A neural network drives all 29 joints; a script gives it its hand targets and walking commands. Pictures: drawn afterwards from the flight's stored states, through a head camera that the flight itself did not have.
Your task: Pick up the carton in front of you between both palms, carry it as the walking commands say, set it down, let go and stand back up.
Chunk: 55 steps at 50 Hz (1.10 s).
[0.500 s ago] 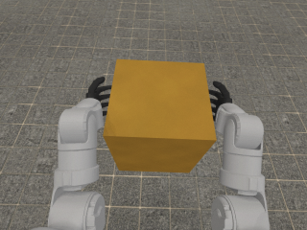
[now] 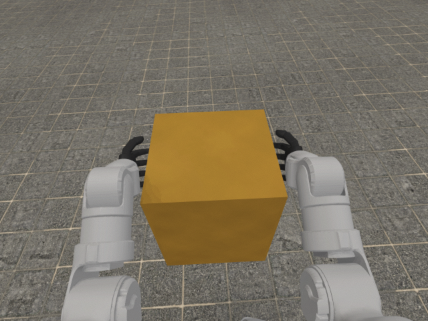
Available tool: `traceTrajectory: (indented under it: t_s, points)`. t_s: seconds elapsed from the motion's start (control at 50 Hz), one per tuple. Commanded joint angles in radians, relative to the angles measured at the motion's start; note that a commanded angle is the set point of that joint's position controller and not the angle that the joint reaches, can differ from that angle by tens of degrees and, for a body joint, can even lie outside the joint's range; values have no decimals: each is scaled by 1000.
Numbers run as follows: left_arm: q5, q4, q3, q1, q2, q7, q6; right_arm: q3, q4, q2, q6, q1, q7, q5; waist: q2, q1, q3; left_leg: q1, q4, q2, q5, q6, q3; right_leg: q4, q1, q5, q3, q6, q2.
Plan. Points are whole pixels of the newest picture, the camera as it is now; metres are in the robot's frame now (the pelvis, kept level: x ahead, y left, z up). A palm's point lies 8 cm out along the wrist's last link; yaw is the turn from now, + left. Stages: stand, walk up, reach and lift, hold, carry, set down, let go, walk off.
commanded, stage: carry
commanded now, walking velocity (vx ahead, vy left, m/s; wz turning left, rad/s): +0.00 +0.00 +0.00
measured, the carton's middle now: (213, 191) +0.35 -0.01 +0.04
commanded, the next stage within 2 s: none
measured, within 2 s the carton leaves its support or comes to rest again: neither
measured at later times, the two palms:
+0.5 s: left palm (138, 150) +0.40 +0.13 +0.12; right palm (291, 137) +0.42 -0.17 +0.12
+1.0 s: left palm (124, 143) +0.40 +0.15 +0.14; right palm (283, 132) +0.41 -0.15 +0.14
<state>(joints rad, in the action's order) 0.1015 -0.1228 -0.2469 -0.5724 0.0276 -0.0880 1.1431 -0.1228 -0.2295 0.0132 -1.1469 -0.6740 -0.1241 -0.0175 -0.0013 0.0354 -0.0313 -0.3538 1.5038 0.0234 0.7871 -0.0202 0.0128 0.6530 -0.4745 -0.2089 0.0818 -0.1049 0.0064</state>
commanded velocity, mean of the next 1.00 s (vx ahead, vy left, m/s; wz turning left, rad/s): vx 0.00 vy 0.00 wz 0.00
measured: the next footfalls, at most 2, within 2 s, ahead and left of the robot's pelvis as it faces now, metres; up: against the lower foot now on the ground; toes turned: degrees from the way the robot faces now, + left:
left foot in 0.50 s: +0.11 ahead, +0.08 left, +0.00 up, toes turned +4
right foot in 1.84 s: +0.45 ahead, -0.08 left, +0.00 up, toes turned +0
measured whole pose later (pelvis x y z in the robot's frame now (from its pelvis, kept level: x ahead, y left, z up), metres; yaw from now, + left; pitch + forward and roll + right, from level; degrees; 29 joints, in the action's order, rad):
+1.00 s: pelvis +0.07 -0.01 +0.01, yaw +2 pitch +1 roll +0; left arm 0.07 -0.27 -0.19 -0.64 -0.01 -0.11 1.20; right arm -0.18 -0.25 -0.01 -1.21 -0.64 -0.10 -0.08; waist 0.00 -0.01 -0.11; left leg -0.30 0.56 0.03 0.28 0.05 -0.05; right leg 0.53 -0.29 -0.27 0.15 -0.12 -0.06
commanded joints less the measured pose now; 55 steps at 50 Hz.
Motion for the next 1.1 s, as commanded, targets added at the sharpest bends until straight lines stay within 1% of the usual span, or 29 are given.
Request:
traceTrajectory:
  t_s: [0.0, 0.02, 0.04, 0.06, 0.08, 0.1, 0.12, 0.14, 0.16, 0.18, 0.2, 0.22, 0.26, 0.28, 0.34, 0.4, 0.44, 0.46, 0.48, 0.5, 0.52, 0.54, 0.56, 0.62, 0.64, 0.7, 0.76, 0.92, 1.08]
  points:
    - [-463, 186, 645, -798, 1010, 223, -7, 592, 210, -1179, 11, -670, 196, 405, -154, -36, -468, -338, 84, -8, -165, 11, -13, -258, 533, -21, -597, 39, 343]
    - [-483, 224, 656, -825, 1037, 222, -10, 605, 243, -1195, 16, -678, 188, 411, -134, -23, -476, -331, 93, -11, -159, 17, -6, -256, 520, -1, -556, 53, 330]
    - [-494, 246, 667, -824, 1057, 221, -15, 621, 261, -1207, 22, -667, 183, 414, -128, -21, -489, -328, 93, -7, -143, 25, -15, -245, 516, 38, -520, 56, 317]
    - [-501, 268, 671, -812, 1064, 220, -21, 637, 273, -1213, 30, -653, 178, 416, -97, -34, -502, -347, 46, -11, -251, 26, -14, -224, 540, 54, -424, 57, 272]
    - [-500, 290, 679, -794, 1061, 218, -29, 650, 283, -1228, 39, -632, 174, 417, -89, -36, -525, -360, -15, -43, -361, 34, 21, -180, 564, 190, -381, 50, 266]
    - [-495, 286, 689, -755, 1061, 216, -35, 667, 292, -1227, 48, -603, 171, 414, -112, -25, -542, -354, -41, -54, -384, 37, 7, -141, 577, 458, -343, 43, 265]
    - [-489, 280, 697, -708, 1063, 217, -40, 676, 296, -1221, 56, -567, 168, 403, -128, -28, -580, -363, -39, -52, -373, 40, -4, -89, 626, 679, -313, 36, 266]
    - [-482, 269, 704, -660, 1061, 221, -45, 683, 296, -1214, 65, -529, 167, 388, -133, -32, -613, -382, -40, -51, -361, 42, -10, -49, 673, 829, -288, 31, 266]
    - [-479, 261, 708, -623, 1057, 226, -50, 688, 292, -1205, 73, -497, 168, 377, -64, -42, -569, -393, -187, -60, -455, 32, 6, -97, 652, 765, -264, 32, 248]
    - [-473, 257, 721, -604, 1053, 229, -57, 697, 291, -1200, 79, -479, 170, 367, -82, -51, -563, -377, -249, -60, -472, 30, -6, -111, 644, 783, -263, 21, 247]
    - [-470, 242, 733, -587, 1048, 233, -63, 700, 289, -1191, 86, -471, 173, 359, -98, -59, -554, -371, -324, -49, -434, 26, -18, -129, 652, 765, -264, 16, 241]
    - [-470, 237, 742, -570, 1047, 237, -69, 703, 285, -1180, 91, -458, 176, 349, -97, -64, -551, -351, -381, -45, -434, 25, -20, -137, 654, 789, -255, 14, 242]
    - [-472, 236, 762, -562, 1044, 243, -78, 702, 280, -1158, 99, -443, 182, 331, -96, -72, -546, -294, -501, -34, -450, 28, -29, -147, 649, 885, -220, 27, 241]
    - [-478, 237, 774, -572, 1042, 245, -82, 699, 277, -1150, 101, -434, 185, 324, -101, -68, -537, -260, -545, -31, -445, 30, -32, -155, 631, 933, -202, 37, 237]
    - [-488, 246, 792, -602, 1031, 245, -83, 692, 277, -1118, 97, -435, 192, 317, -85, -67, -523, -158, -689, -9, -454, 38, -43, -163, 605, 985, -166, 54, 227]
    - [-496, 250, 791, -629, 1005, 235, -68, 677, 288, -1074, 76, -461, 195, 323, -87, -71, -509, -79, -816, -8, -461, 48, -43, -165, 599, 935, -165, 51, 230]
    - [-494, 226, 776, -627, 984, 227, -48, 655, 272, -1042, 53, -461, 197, 322, -80, -73, -503, -16, -923, -22, -508, 61, -37, -153, 588, 851, -172, 48, 230]
    - [-490, 203, 764, -624, 976, 225, -37, 639, 252, -1029, 40, -451, 200, 317, -63, -66, -502, 50, -987, -38, -591, 70, -24, -142, 552, 777, -169, 53, 223]
    - [-481, 176, 749, -620, 969, 223, -26, 619, 231, -1015, 27, -443, 204, 312, -55, -59, -502, 111, -998, -66, -645, 84, 14, -135, 500, 680, -176, 61, 211]
    - [-470, 141, 729, -612, 965, 221, -16, 598, 207, -999, 13, -446, 209, 307, -33, -57, -508, 180, -954, -115, -772, 104, 57, -124, 429, 579, -181, 71, 198]
    - [-457, 122, 707, -608, 968, 220, -6, 579, 184, -990, 8, -467, 215, 297, 11, -60, -514, 191, -877, -154, -859, 130, 76, -155, 393, 485, -179, 98, 175]
    - [-444, 107, 691, -633, 967, 219, 0, 564, 157, -1004, 2, -461, 222, 298, 35, -46, -486, 158, -900, -151, -826, 124, 73, -164, 382, 364, -161, 89, 163]
    - [-433, 83, 677, -656, 979, 221, 5, 543, 139, -1014, -1, -475, 228, 294, 46, -44, -450, 134, -925, -150, -771, 115, 75, -176, 368, 290, -152, 76, 155]
    - [-410, -8, 631, -692, 1013, 227, 5, 496, 74, -1044, -5, -523, 240, 277, 24, -42, -343, 77, -978, -144, -594, 101, 85, -230, 315, 162, -167, 55, 162]
    - [-405, -25, 619, -707, 1022, 228, 2, 486, 62, -1055, -3, -549, 243, 277, 21, -43, -319, 69, -989, -144, -575, 100, 88, -241, 304, 136, -171, 54, 164]
    - [-413, -34, 599, -761, 1041, 224, -5, 478, 58, -1086, 2, -628, 243, 298, 11, -46, -300, 67, -1003, -147, -569, 102, 94, -253, 293, 85, -170, 55, 161]
    - [-422, -39, 582, -773, 1051, 216, -3, 471, 58, -1101, -2, -651, 236, 312, 2, -45, -321, 78, -1008, -149, -577, 106, 94, -250, 305, 70, -165, 52, 157]
    - [-448, -9, 578, -801, 1076, 208, 19, 467, 83, -1121, -21, -669, 229, 334, -1, -41, -387, 107, -999, -145, -631, 108, 84, -211, 341, 168, -150, 43, 155]
    - [-463, 23, 596, -818, 1087, 203, 36, 480, 111, -1126, -36, -679, 231, 351, 7, -38, -414, 129, -989, -151, -693, 114, 85, -177, 340, 192, -137, 30, 152]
